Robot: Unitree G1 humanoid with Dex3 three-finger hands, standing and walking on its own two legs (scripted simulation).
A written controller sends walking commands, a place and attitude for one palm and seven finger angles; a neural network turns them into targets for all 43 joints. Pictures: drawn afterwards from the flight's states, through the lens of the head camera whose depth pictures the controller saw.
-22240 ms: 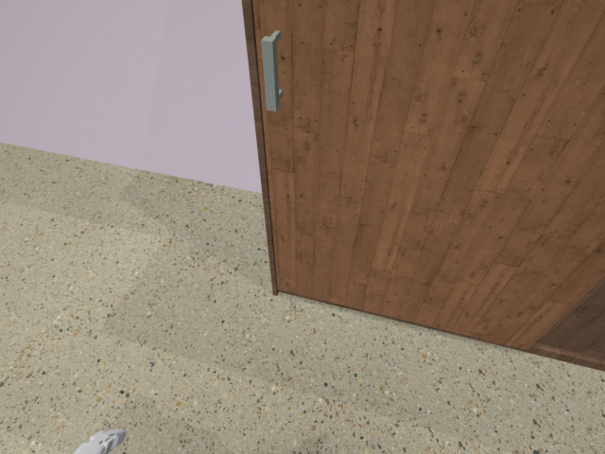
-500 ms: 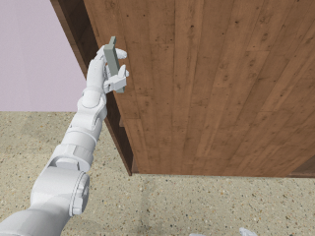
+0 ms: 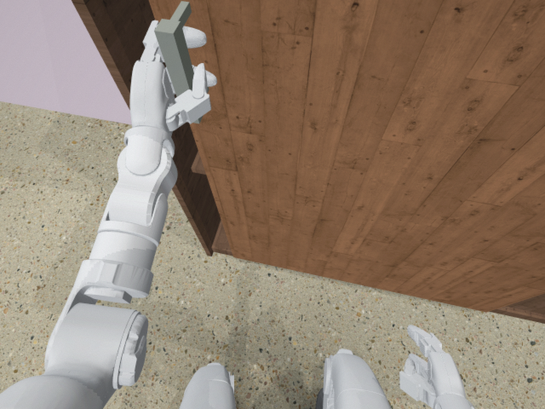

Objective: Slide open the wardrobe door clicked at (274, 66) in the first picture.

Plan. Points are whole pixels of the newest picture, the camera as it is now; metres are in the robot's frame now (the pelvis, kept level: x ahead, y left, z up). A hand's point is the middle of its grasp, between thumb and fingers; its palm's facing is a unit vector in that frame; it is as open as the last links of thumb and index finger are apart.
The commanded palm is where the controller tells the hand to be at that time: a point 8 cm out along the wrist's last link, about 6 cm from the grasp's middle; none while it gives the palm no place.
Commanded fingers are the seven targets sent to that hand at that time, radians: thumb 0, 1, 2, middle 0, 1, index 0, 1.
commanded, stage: step sideways, sliding the door along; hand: left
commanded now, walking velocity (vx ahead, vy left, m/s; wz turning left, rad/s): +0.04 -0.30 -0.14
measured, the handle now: (188, 66) +0.49 +0.19 +0.16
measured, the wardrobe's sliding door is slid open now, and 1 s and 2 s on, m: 0.09 0.43 0.57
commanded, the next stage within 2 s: stop walking and hold the door there in 1.64 s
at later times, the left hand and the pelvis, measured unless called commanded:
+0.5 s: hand (301, 108) +0.44 +0.04 +0.15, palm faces +0.35 -0.93 -0.06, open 6.2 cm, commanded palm +0.41 +0.01 +0.15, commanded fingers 0.00 0.90 0.90 -0.45 -1.40 -0.45 -1.40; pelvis +0.08 -0.19 +0.01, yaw +5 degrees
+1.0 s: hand (487, 145) +0.42 -0.18 +0.15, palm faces +0.21 -0.98 -0.02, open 6.7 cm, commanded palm +0.39 -0.19 +0.15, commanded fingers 0.00 0.90 0.90 -0.45 -1.40 -0.45 -1.40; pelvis +0.09 -0.33 +0.00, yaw +3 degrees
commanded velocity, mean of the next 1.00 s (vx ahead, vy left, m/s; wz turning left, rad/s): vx -0.32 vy -0.25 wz -0.23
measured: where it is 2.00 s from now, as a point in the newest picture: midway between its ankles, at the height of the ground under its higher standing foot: outside the picture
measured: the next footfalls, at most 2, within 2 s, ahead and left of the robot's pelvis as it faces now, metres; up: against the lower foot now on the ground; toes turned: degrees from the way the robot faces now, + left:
right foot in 0.16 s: +0.11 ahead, -0.25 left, +0.00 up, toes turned -2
left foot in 0.34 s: +0.06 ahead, +0.01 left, +0.00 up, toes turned +17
